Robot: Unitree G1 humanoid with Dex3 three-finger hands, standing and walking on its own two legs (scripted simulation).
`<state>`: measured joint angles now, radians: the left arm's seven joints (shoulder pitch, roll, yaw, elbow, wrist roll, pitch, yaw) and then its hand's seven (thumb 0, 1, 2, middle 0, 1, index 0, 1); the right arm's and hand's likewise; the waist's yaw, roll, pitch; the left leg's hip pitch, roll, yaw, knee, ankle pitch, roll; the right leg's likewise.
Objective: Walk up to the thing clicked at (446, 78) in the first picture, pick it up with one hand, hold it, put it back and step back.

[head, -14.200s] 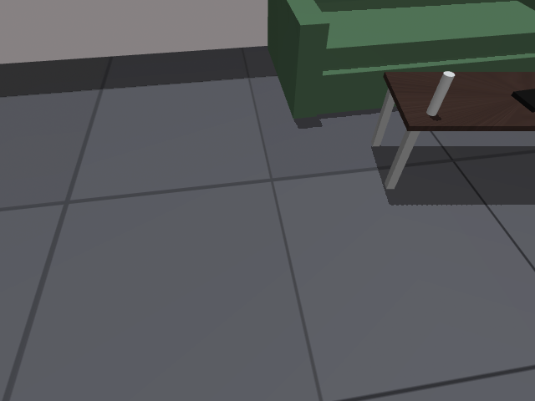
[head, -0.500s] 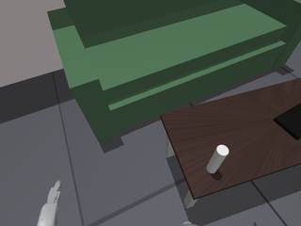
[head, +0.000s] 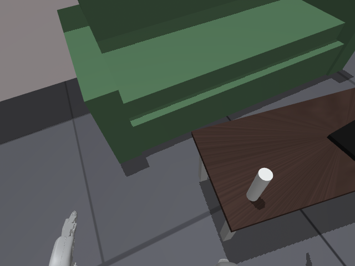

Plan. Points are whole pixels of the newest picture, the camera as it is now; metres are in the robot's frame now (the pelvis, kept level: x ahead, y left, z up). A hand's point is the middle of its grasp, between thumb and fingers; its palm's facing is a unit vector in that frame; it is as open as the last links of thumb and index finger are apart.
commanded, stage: go down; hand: right
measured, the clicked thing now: (258, 186) +0.38 -0.23 -0.23
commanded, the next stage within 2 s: approach in 0.60 s
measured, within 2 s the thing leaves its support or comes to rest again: neither
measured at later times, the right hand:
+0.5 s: hand out of the picture +0.30 -0.41 +0.03, palm faces +0.25 +0.96 -0.12, open 17.7 cm
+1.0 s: hand out of the picture +0.31 -0.38 -0.01, palm faces +0.26 +0.97 -0.02, open 17.7 cm
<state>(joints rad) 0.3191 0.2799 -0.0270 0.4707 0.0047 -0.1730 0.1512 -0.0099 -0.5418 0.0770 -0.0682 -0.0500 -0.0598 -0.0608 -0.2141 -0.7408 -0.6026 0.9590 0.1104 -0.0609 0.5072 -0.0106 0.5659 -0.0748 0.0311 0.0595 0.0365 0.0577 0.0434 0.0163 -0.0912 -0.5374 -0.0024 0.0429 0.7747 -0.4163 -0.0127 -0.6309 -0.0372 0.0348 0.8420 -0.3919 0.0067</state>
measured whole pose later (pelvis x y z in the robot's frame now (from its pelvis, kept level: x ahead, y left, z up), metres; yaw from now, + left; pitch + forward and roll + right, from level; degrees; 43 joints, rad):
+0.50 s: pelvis +0.00 -0.01 +0.00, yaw +0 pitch +12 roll +3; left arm 0.32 0.28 -0.02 0.46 0.01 -0.16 0.14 -0.01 -0.54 0.08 -0.07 -0.05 -0.06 -0.06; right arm -0.28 -0.79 -0.64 1.03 0.13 -0.12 0.54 -0.01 0.60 -0.08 0.03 0.06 0.04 0.06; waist 0.06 0.02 -0.10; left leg -0.57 -0.01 0.04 0.78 -0.42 -0.02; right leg -0.67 -0.04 0.03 0.87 -0.40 0.00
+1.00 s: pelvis -0.01 -0.01 -0.03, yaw +1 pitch +16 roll +3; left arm 0.33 0.27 -0.04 0.34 0.02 -0.20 0.10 -0.01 -0.55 0.07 -0.06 -0.04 -0.05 -0.05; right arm -0.32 -0.72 -0.67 1.11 0.24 -0.36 0.56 -0.01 0.61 -0.07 0.02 0.06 0.04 0.06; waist 0.09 0.04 -0.12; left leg -0.76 0.00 0.04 0.95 -0.47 -0.02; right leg -0.85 -0.03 0.03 1.02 -0.44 0.00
